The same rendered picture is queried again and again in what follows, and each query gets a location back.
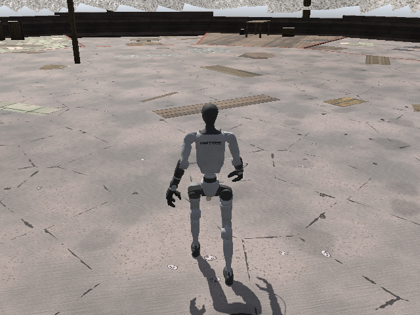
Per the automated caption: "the robot right upper arm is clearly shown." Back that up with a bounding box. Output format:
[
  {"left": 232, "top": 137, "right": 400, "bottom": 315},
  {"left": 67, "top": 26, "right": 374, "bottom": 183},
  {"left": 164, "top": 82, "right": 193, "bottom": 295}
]
[{"left": 223, "top": 131, "right": 242, "bottom": 166}]

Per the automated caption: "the robot left upper arm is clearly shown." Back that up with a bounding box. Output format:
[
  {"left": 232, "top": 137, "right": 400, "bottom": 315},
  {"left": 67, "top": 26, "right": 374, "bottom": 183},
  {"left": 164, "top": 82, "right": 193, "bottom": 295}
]
[{"left": 178, "top": 132, "right": 197, "bottom": 169}]

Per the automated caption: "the robot head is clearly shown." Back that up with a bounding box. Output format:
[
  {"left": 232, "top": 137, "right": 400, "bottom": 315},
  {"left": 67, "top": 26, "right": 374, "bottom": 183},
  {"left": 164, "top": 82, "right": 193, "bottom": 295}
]
[{"left": 199, "top": 103, "right": 221, "bottom": 135}]

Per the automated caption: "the robot left thigh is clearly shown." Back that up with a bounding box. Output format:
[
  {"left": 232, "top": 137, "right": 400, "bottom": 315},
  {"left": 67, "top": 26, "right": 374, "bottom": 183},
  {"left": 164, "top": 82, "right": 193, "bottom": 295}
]
[{"left": 188, "top": 182, "right": 201, "bottom": 221}]

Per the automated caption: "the left robot hand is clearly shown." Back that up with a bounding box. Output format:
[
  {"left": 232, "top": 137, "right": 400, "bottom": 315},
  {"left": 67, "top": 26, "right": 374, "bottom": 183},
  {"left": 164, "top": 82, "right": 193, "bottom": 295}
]
[{"left": 166, "top": 189, "right": 181, "bottom": 207}]

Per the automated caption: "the left robot forearm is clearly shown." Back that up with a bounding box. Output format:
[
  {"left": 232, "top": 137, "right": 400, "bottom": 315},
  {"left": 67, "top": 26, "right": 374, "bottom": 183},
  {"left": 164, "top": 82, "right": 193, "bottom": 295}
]
[{"left": 169, "top": 159, "right": 184, "bottom": 191}]

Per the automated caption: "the right robot hand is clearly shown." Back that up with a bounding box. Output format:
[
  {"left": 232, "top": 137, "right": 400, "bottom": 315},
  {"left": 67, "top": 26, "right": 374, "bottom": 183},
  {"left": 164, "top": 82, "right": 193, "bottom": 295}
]
[{"left": 228, "top": 171, "right": 243, "bottom": 182}]

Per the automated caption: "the right robot forearm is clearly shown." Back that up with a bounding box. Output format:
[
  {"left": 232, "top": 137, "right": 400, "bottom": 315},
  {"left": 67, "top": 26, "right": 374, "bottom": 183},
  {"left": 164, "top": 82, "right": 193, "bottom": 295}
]
[{"left": 234, "top": 157, "right": 243, "bottom": 175}]

